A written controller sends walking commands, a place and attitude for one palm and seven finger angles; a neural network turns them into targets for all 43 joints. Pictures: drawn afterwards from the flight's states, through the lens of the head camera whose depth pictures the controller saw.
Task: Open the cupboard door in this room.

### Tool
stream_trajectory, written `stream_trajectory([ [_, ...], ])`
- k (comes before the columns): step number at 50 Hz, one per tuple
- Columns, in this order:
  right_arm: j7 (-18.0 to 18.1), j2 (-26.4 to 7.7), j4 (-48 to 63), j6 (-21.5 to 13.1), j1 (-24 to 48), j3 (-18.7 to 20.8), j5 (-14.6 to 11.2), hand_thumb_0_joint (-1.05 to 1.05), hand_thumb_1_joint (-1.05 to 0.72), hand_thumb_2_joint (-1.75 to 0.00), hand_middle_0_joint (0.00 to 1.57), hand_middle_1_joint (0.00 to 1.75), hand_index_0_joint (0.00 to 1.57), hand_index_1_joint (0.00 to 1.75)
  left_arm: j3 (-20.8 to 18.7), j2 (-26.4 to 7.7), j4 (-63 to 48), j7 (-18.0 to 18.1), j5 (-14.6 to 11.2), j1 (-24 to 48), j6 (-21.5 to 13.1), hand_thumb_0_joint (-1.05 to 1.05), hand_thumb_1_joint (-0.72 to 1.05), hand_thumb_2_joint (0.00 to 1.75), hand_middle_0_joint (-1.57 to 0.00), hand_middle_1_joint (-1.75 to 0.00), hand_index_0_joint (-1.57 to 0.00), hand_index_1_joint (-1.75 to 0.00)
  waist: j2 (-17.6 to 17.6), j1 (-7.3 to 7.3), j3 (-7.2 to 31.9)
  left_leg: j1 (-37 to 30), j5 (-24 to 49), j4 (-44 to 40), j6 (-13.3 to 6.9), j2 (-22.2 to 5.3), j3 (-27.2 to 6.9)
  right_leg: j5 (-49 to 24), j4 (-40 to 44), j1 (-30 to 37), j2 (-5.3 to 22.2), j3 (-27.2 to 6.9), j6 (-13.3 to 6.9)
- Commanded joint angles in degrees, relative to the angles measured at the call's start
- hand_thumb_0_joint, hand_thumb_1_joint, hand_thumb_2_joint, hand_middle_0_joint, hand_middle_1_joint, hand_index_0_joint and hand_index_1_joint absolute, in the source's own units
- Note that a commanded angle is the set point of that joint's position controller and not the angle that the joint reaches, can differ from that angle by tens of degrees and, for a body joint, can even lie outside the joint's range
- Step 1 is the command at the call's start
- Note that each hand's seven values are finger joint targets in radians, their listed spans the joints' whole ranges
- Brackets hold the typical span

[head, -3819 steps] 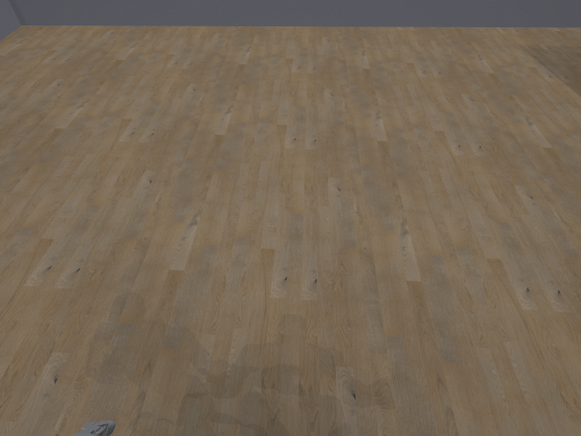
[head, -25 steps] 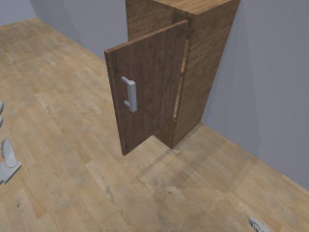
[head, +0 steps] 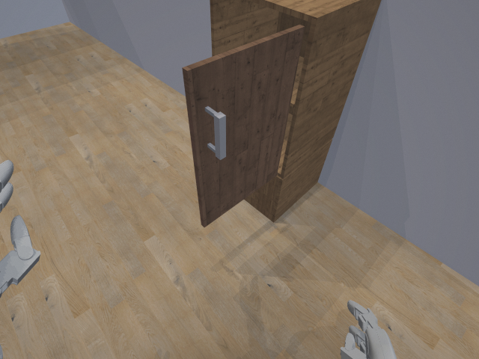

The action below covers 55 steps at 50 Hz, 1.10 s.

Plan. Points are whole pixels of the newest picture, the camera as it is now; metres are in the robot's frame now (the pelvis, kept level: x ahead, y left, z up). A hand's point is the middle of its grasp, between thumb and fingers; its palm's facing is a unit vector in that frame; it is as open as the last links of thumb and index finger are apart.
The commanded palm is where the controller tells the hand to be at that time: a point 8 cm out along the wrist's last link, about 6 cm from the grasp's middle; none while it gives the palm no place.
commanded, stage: stop stepping back and stand still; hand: left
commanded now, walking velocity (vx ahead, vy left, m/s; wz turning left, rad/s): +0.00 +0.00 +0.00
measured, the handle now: (215, 133) +0.62 +0.11 +0.01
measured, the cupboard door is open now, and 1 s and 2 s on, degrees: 87 87 87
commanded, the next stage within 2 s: let the arm hang, fingers relaxed in 0.10 s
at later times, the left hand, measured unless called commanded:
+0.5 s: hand out of the picture +0.03 +0.17 -0.17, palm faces -0.04 -0.98 -0.18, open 7.4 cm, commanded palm none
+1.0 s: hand out of the picture -0.03 +0.18 -0.17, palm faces +0.06 -0.97 -0.24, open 7.4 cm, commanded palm none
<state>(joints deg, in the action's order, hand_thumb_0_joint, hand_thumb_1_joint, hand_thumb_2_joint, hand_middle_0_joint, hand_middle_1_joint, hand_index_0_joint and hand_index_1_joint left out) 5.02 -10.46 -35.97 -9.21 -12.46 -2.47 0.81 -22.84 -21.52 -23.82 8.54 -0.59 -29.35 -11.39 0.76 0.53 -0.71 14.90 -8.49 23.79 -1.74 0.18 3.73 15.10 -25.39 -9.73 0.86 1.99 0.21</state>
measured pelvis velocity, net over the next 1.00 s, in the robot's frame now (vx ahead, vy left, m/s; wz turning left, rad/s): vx -0.01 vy -0.01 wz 0.04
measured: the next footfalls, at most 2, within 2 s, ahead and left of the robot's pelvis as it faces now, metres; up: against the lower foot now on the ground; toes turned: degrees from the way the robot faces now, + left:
none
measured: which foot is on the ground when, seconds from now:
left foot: down 0.00-1.00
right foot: down 0.00-1.00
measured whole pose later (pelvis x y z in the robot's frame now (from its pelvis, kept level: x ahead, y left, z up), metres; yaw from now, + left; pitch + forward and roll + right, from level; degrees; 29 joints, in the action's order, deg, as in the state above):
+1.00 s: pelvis -0.01 -0.01 +0.00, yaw +2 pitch -2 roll +0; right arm 1.4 -8.2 -65.6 1.9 -14.5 0.1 1.2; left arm -1.0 -9.8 65.7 1.9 0.7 -16.5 0.1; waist -1.8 -0.5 -2.8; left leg 15.1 -7.7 24.4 -1.0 0.3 1.3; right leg 15.4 -26.1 -9.1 0.7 4.5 -0.9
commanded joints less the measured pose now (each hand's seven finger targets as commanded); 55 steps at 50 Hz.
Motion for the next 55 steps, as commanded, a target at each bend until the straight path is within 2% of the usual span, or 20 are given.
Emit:
stream_trajectory([
  [1, 0.4, -7.9, 8.5, -3.3, 5.1, 4.0, 0.3, 0.0, -0.9, -0.9, 0.2, 0.3, 0.2, 0.3, -7.3, -11.3, -12.4, 0.8, -0.6, 0.1, -3.5, 0.0, 0.9, 0.9, -0.2, -0.3, -0.2, -0.3, -3.2, -0.38, 4.0, -1.7, -9.2, -6.6, 0.7, -4.6, -6.7, -0.6, 7.7, -0.6, 0.8, -3.6, -0.8],
  [4, 0.2, -8.0, 8.2, -2.9, 5.0, 4.3, 0.2, 0.0, -0.9, -0.9, 0.2, 0.3, 0.2, 0.3, -6.8, -10.7, -12.3, 0.6, -1.1, 0.2, -3.6, 0.0, 0.9, 0.9, -0.2, -0.3, -0.2, -0.3, -2.9, -0.8, 4.4, -4.7, -2.6, -2.5, 1.1, -3.7, -5.3, -3.5, 9.2, -3.2, 2.0, -5.2, -1.2],
  [7, 0.4, -8.1, 8.3, -2.9, 5.5, 4.3, 0.1, 0.0, -0.9, -0.9, 0.2, 0.3, 0.2, 0.3, -6.8, -11.1, -12.5, 0.5, -1.2, 0.4, -3.5, 0.0, 0.9, 0.9, -0.2, -0.3, -0.2, -0.3, -4.9, -0.79, 4.3, -5.8, 0.7, -2.8, 1.2, -4.1, -5.5, -5.1, 8.3, -3.7, 1.6, -4.2, -0.8],
  [9, 0.5, -8.1, 8.4, -2.6, 5.3, 4.3, 0.0, 0.0, -0.9, -0.9, 0.2, 0.3, 0.2, 0.3, -6.9, -11.1, -12.4, 0.5, -1.4, 0.0, -3.4, 0.0, 0.9, 0.9, -0.2, -0.3, -0.2, -0.3, -4.4, -0.65, 5.2, -6.1, 2.1, -3.1, 1.1, -4.3, -5.6, -6.3, 7.6, -2.7, 1.3, -3.6, -0.5],
  [10, -4.9, -19.2, -6.9, -2.8, 7.3, 7.3, -1.2, 0.0, -0.9, -0.9, 0.2, 0.3, 0.2, 0.3, 16.3, -1.0, 32.8, -7.5, 3.0, 4.1, 5.5, 0.0, 0.9, 0.9, -0.2, -0.3, -0.2, -0.3, -7.1, -3.33, 1.9, 1.4, 16.0, 5.3, -0.5, -7.3, -9.4, -13.6, -2.4, -7.9, 5.3, -0.9, -2.0],
  [11, -4.8, -16.0, -6.9, 1.1, 3.4, 7.7, -1.3, 0.0, -0.9, -0.9, 0.2, 0.3, 0.2, 0.3, 15.5, -0.1, 34.3, -8.4, 2.5, 3.9, 9.7, 0.0, 0.9, 0.9, -0.2, -0.3, -0.2, -0.3, -5.4, -1.9, 5.8, -2.6, 21.5, 4.8, 0.2, -7.9, -8.0, -10.8, -1.6, -7.5, 4.8, -3.1, -1.7],
  [12, -4.7, -15.9, -6.6, 2.7, 2.8, 7.0, -1.0, 0.0, -0.9, -0.9, 0.2, 0.3, 0.2, 0.3, 15.9, -0.1, 36.2, -8.4, 2.4, 5.3, 10.5, 0.0, 0.9, 0.9, -0.2, -0.3, -0.2, -0.3, -2.1, -1.59, 7.4, -1.0, 18.1, 4.2, -1.3, -9.1, -10.5, -5.0, -3.1, -6.6, 3.5, -1.9, -2.0],
  [14, -4.7, -15.7, -6.5, 4.7, 4.5, 5.8, -0.4, 0.0, -0.9, -0.9, 0.2, 0.3, 0.2, 0.3, 16.4, -1.4, 42.4, -8.4, 2.5, 7.8, 10.7, 0.0, 0.9, 0.9, -0.2, -0.3, -0.2, -0.3, 4.4, -0.56, 6.4, 2.5, 11.8, 2.5, -2.7, -9.2, -12.8, -2.5, -3.3, -4.2, 3.0, -2.3, -2.3],
  [16, -5.0, -15.7, -8.3, 6.0, 5.4, 5.6, 0.1, 0.0, -0.9, -0.9, 0.2, 0.3, 0.2, 0.3, 17.1, -3.0, 49.9, -8.4, 2.6, 11.9, 10.6, 0.0, 0.9, 0.9, -0.2, -0.3, -0.2, -0.3, 7.1, -0.63, 4.3, 2.7, 6.0, 2.1, -1.7, -7.2, -11.3, -1.7, -0.5, -4.9, 4.8, -4.0, -3.6],
  [17, -5.0, -15.3, -9.6, 6.7, 5.7, 5.3, 0.4, 0.0, -0.9, -0.9, 0.2, 0.3, 0.2, 0.3, 17.7, -3.4, 53.8, -8.4, 2.5, 13.6, 10.7, 0.0, 0.9, 0.9, -0.2, -0.3, -0.2, -0.3, 6.4, -0.81, 3.3, 2.5, 4.9, 2.0, -1.4, -6.2, -10.7, -2.1, 0.8, -5.0, 5.6, -5.0, -4.1],
  [19, -5.1, -14.2, -12.2, 7.8, 6.0, 4.7, 0.7, 0.0, -0.9, -0.9, 0.2, 0.3, 0.2, 0.3, 18.9, -3.5, 61.3, -8.1, 2.1, 15.8, 10.9, 0.0, 0.9, 0.9, -0.2, -0.3, -0.2, -0.3, 1.8, -1.04, 2.1, 0.5, 3.5, 1.4, -0.7, -5.0, -9.5, -1.1, 2.8, -5.7, 6.5, -5.9, -4.5],
  [20, -5.0, -13.6, -13.4, 8.3, 5.6, 4.3, 0.8, 0.0, -0.9, -0.9, 0.2, 0.3, 0.2, 0.3, 19.5, -3.1, 64.7, -8.0, 2.0, 16.5, 11.1, 0.0, 0.9, 0.9, -0.2, -0.3, -0.2, -0.3, -1.5, -1.23, 1.8, -0.4, 2.4, 0.0, -0.4, -5.0, -9.5, 0.5, 3.1, -5.7, 6.2, -5.8, -4.4],
  [22, -4.9, -12.2, -15.8, 9.0, 5.3, 3.9, 0.7, 0.0, -0.9, -0.9, 0.2, 0.3, 0.2, 0.3, 20.4, -2.3, 70.7, -7.8, 1.7, 15.9, 11.2, 0.0, 0.9, 0.9, -0.2, -0.3, -0.2, -0.3, -4.9, -0.93, 0.9, -0.7, -0.8, -2.3, -0.2, -5.3, -9.7, 2.8, 4.4, -5.1, 5.6, -5.5, -3.9],
  [25, -4.4, -10.6, -19.6, 9.2, 3.3, 3.5, 0.5, 0.0, -0.9, -0.9, 0.2, 0.3, 0.2, 0.3, 21.0, -0.8, 78.0, -7.8, 1.3, 13.8, 11.0, 0.0, 0.9, 0.9, -0.2, -0.3, -0.2, -0.3, -8.3, -0.89, 1.4, -2.2, -3.5, -3.9, 0.1, -5.0, -9.2, 3.2, 6.1, -4.1, 5.3, -5.7, -3.9],
  [26, -4.1, -10.5, -20.4, 9.4, 2.5, 3.7, 0.4, 0.0, -0.9, -0.9, 0.2, 0.3, 0.2, 0.3, 20.7, -0.6, 79.7, -7.7, 1.3, 13.0, 10.8, 0.0, 0.9, 0.9, -0.2, -0.3, -0.2, -0.3, -6.6, -0.73, 1.3, -2.9, -2.8, -3.5, 0.1, -5.1, -9.2, 2.5, 7.0, -3.8, 5.2, -5.4, -3.9],
  [28, -3.8, -9.0, -22.6, 9.6, 0.9, 3.6, 0.3, 0.0, -0.9, -0.9, 0.2, 0.3, 0.2, 0.3, 21.1, 1.0, 83.0, -7.6, 1.1, 12.1, 10.8, 0.0, 0.9, 0.9, -0.2, -0.3, -0.2, -0.3, -7.4, -1.09, 0.7, -3.8, -3.2, -3.3, 0.2, -5.0, -8.4, 2.6, 8.2, -4.2, 5.6, -5.3, -4.0],
  [32, -3.4, -8.0, -25.1, 10.0, -2.2, 4.0, 0.2, 0.0, -0.9, -0.9, 0.2, 0.3, 0.2, 0.3, 21.3, 2.6, 86.6, -7.4, 0.9, 10.6, 10.9, 0.0, 0.9, 0.9, -0.2, -0.3, -0.2, -0.3, -3.2, -1.51, -1.4, -4.6, -4.1, -3.1, 0.1, -5.2, -8.4, 5.2, 9.5, -6.1, 5.5, -4.3, -4.2],
  [40, -3.2, -5.3, -27.5, 10.5, -5.2, 4.2, 0.3, 0.0, -0.9, -0.9, 0.2, 0.3, 0.2, 0.3, 21.4, 4.8, 88.8, -6.9, 1.0, 8.1, 11.3, 0.0, 0.9, 0.9, -0.2, -0.3, -0.2, -0.3, -0.4, -1.32, -4.5, -3.0, -5.9, -3.6, -0.2, -5.0, -8.4, 8.2, 8.9, -7.6, 5.1, -3.4, -4.0],
  [51, -3.4, -3.7, -28.2, 9.8, -4.7, 4.0, 0.4, 0.0, -0.9, -0.9, 0.2, 0.3, 0.2, 0.3, 20.9, 5.4, 87.8, -6.4, 1.2, 9.4, 11.0, 0.0, 0.9, 0.9, -0.2, -0.3, -0.2, -0.3, -0.2, -0.77, -4.7, -2.6, -1.4, -4.8, -0.2, -5.3, -8.3, 2.7, 6.8, -5.1, 5.0, -2.8, -3.3],
  [55, -3.5, -3.3, -28.5, 9.7, -4.2, 3.8, 0.6, 0.0, -0.9, -0.9, 0.2, 0.3, 0.2, 0.3, 20.9, 5.6, 87.5, -6.4, 1.1, 10.7, 10.9, 0.0, 0.9, 0.9, -0.2, -0.3, -0.2, -0.3, -1.6, -0.86, -4.8, -2.8, -0.4, -4.9, 0.1, -5.2, -8.1, 1.9, 7.2, -4.4, 5.3, -3.1, -3.2],
])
